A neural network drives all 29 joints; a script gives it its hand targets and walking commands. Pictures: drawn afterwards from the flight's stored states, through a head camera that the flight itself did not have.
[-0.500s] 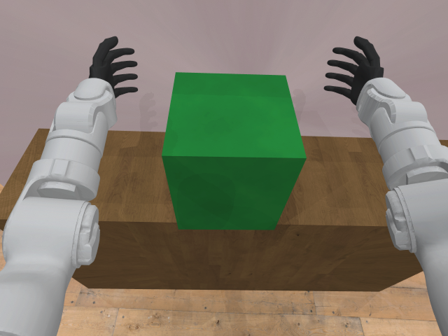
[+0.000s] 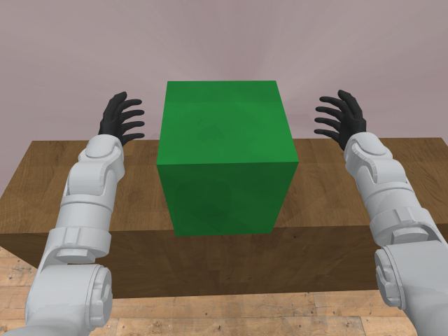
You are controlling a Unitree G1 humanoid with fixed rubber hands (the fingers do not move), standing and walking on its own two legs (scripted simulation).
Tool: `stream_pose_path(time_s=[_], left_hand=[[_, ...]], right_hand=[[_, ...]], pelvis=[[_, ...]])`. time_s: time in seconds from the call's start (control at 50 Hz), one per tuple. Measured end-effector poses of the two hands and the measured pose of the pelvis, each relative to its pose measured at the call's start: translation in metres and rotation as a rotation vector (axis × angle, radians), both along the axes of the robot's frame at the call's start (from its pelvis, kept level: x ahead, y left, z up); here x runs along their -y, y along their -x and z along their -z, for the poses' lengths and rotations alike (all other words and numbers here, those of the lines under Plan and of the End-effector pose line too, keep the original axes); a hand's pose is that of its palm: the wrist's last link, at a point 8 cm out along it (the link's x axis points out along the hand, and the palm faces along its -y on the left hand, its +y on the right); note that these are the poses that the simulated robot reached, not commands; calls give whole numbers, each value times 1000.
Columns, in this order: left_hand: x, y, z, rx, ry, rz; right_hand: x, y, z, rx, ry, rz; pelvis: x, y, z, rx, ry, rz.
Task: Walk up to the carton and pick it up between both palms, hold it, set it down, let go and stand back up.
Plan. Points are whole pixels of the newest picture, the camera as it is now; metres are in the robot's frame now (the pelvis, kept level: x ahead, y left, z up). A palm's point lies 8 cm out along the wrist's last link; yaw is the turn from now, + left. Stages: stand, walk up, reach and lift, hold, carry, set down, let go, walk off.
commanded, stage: set down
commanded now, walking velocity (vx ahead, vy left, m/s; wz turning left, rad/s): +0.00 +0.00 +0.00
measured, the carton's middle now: (223, 162) +0.46 +0.01 +0.01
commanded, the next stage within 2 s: none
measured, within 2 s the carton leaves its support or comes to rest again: neither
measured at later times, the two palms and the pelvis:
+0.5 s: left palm (113, 197) +0.34 +0.20 +0.07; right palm (350, 192) +0.35 -0.22 +0.07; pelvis +0.00 +0.00 +0.00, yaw -1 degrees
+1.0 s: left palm (119, 243) +0.28 +0.19 +0.00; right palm (356, 250) +0.26 -0.23 +0.00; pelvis +0.01 +0.01 +0.00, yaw -2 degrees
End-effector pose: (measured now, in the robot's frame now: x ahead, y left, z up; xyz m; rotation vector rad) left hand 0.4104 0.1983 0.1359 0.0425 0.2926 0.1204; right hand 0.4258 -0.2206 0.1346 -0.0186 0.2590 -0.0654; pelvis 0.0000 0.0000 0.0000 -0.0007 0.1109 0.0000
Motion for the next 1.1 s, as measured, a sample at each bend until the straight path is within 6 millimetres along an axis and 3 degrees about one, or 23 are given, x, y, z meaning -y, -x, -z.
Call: stream_pose_path(time_s=[0.24, 0.42, 0.76, 1.1], left_hand=[[-9, 45, 48, -8, 4, -26], [-4, 66, 58, 20, 1, -20], [5, 102, 103, 4, -14, -24], [6, 147, 143, -19, -11, -27]], right_hand=[[6, 44, 43, 21, -12, -12], [2, 66, 57, 39, -2, -25], [7, 124, 106, -10, 2, -2], [10, 175, 138, -40, 17, 8]], pelvis=[[-2, -2, 0, 39, -2, 8], [-3, 2, -1, 53, -3, 8], [-7, -3, -1, 87, -4, 22], [-8, -12, 0, 109, -2, 29]])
